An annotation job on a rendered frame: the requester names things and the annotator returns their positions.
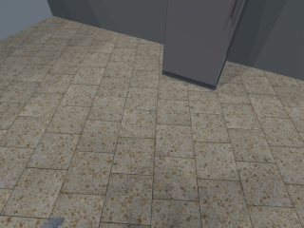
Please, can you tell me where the fridge door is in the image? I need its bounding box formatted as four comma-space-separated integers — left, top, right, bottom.
162, 0, 246, 86

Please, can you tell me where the robot left hand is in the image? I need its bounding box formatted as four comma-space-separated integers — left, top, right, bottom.
40, 217, 65, 228

